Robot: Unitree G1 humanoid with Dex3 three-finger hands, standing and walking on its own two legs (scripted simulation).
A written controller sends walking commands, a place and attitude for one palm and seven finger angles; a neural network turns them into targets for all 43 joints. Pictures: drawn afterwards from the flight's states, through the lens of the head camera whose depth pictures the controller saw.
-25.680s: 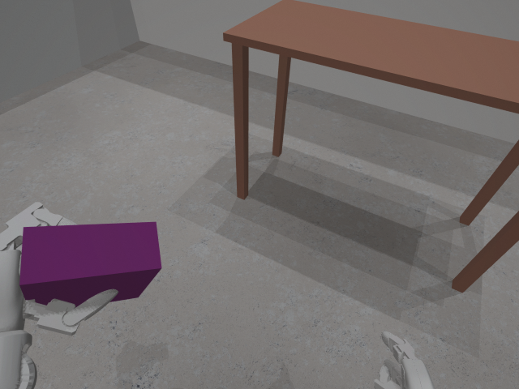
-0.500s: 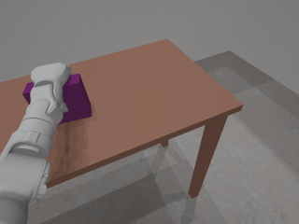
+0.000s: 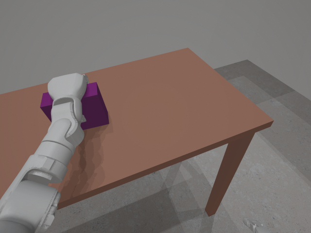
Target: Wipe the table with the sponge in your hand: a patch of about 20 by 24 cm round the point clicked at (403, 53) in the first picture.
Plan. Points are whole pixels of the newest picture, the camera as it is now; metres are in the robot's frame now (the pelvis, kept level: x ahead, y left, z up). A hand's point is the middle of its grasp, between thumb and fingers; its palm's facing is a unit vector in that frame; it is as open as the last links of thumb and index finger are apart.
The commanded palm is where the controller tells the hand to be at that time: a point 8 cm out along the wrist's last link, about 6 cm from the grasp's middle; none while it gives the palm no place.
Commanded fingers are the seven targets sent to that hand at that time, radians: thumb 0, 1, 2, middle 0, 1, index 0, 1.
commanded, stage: wipe back along the third lane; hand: left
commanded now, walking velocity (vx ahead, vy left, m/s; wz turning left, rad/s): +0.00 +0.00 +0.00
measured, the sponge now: (81, 114) +0.41 +0.25 +0.11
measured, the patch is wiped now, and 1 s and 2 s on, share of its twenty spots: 1.00 1.00 1.00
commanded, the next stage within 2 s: slide back across to the middle lane in 1.26 s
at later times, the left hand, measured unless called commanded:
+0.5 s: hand (77, 111) +0.36 +0.22 +0.16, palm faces +0.19 -0.07 -0.98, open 9.7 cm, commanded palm +0.31 +0.20 +0.18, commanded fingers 0.00 0.10 1.30 -1.20 -1.60 -1.20 -1.60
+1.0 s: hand (84, 125) +0.32 +0.19 +0.16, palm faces +0.26 -0.14 -0.96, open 9.7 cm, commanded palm +0.27 +0.18 +0.18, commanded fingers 0.00 0.10 1.30 -1.20 -1.60 -1.20 -1.60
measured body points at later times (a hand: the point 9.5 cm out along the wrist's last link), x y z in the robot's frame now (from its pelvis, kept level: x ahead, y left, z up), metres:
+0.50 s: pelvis +0.02 +0.02 -0.01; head +0.01 -0.02 +0.44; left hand +0.35 +0.22 +0.21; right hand +0.27 -0.16 -0.09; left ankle -0.02 +0.11 -0.74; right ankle -0.03 -0.10 -0.74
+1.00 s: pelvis +0.00 -0.01 -0.01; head -0.03 -0.06 +0.44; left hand +0.30 +0.19 +0.21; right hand +0.23 -0.22 -0.09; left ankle -0.02 +0.11 -0.74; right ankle -0.03 -0.11 -0.74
